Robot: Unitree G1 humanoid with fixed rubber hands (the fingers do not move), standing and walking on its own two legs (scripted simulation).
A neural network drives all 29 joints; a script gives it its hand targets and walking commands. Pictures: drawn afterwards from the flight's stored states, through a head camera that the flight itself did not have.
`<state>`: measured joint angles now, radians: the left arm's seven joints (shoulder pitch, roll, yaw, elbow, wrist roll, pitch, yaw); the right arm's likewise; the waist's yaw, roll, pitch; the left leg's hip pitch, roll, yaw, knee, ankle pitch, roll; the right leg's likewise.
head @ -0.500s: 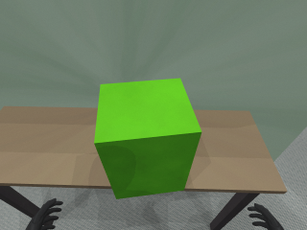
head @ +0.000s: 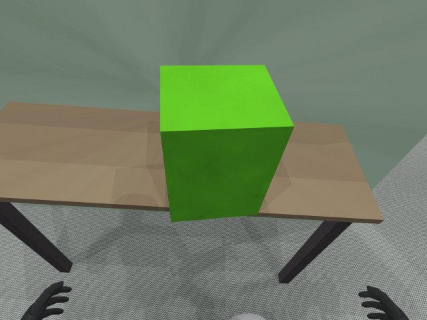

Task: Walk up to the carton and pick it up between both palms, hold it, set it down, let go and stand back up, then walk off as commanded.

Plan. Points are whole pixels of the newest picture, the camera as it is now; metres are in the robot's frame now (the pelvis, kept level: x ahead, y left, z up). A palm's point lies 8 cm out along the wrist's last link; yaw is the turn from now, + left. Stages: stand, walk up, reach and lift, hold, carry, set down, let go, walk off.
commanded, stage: walk off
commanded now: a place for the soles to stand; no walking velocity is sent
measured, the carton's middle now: (214, 149) +0.45 +0.00 +0.07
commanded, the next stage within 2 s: none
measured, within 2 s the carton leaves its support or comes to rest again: neither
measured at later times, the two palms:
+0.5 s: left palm out of the picture -0.03 +0.28 -0.02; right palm out of the picture -0.08 -0.38 -0.10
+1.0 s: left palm out of the picture -0.17 +0.34 -0.11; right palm out of the picture -0.21 -0.31 -0.04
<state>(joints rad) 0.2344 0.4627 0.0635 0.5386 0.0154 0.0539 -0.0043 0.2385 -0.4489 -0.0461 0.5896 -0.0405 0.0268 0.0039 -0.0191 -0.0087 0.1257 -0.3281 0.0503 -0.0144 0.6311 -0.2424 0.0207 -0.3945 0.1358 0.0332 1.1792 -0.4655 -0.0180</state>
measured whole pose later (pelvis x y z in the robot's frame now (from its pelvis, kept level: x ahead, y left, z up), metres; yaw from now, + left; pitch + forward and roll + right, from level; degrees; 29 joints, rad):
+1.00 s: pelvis -0.30 +0.03 -0.01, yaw +0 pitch -5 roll -3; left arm 0.25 0.49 0.06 0.57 0.02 0.08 0.01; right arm 0.28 -0.45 -0.05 0.61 -0.03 0.03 -0.01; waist -0.02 -0.07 0.17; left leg -0.34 -0.01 -0.06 0.72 -0.30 0.03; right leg -0.51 0.18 0.16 1.31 -0.37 -0.04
